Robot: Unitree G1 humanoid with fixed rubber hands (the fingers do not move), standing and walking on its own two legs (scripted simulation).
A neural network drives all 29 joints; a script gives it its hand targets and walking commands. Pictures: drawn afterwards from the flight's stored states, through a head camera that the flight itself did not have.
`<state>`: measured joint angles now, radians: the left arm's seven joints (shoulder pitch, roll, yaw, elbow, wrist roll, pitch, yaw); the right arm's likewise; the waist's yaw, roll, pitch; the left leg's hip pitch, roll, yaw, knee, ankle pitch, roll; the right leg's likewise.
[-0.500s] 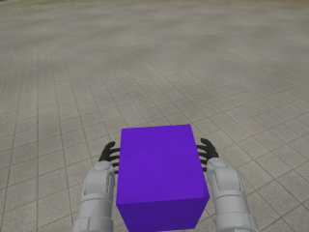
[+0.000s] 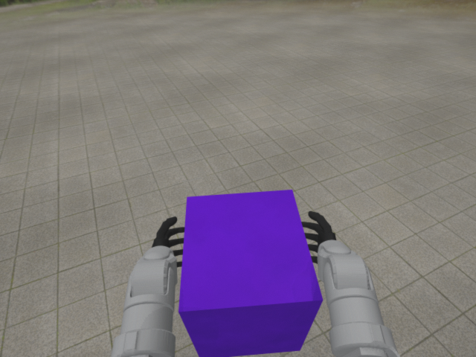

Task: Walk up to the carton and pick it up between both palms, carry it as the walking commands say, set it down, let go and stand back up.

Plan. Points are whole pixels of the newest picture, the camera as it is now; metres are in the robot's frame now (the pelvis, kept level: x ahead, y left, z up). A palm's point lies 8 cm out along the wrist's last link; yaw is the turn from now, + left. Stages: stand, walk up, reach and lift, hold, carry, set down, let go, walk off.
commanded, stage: hold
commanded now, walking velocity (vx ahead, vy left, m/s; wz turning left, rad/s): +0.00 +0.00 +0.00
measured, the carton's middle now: (245, 276) +0.29 +0.00 -0.02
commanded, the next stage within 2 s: carry in 0.92 s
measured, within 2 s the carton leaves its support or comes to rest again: neither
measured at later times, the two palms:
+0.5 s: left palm (162, 254) +0.29 +0.15 +0.05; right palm (325, 249) +0.29 -0.14 +0.05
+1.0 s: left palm (162, 253) +0.29 +0.15 +0.05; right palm (325, 248) +0.29 -0.14 +0.05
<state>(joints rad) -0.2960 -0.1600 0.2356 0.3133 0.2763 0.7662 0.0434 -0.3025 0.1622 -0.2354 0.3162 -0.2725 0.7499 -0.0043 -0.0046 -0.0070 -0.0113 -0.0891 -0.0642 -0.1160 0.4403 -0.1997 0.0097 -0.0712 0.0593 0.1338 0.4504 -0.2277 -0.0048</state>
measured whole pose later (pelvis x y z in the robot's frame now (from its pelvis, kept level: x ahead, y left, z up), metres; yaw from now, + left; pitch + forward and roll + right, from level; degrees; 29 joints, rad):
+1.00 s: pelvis +0.01 +0.00 +0.00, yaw -1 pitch -3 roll +0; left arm -0.26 -0.15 0.19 0.25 0.25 0.78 0.05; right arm -0.25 0.15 -0.19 0.24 -0.25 0.77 -0.01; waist 0.01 0.00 -0.10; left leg -0.21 -0.04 -0.06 0.48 -0.24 0.02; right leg -0.21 0.03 0.07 0.53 -0.35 -0.01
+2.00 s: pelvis +0.37 -0.03 -0.01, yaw -4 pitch +4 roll -1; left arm -0.21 -0.14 0.12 -0.33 0.10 1.22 0.12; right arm -0.19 0.14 -0.09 -0.35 -0.11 1.22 -0.11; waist 0.01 0.04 -0.07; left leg -0.20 0.08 0.22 0.53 -0.39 0.01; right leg -0.27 0.00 -0.17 0.48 -0.27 -0.04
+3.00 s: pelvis +0.91 -0.19 +0.00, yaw -32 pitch +4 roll +1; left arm -0.21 -0.14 0.09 -0.38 0.11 1.17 0.12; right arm -0.18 0.14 -0.09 -0.40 -0.10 1.16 -0.10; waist 0.00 -0.01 0.04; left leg -0.60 0.06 0.13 0.61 -0.09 -0.04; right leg -0.09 0.07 -0.04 0.32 -0.30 -0.09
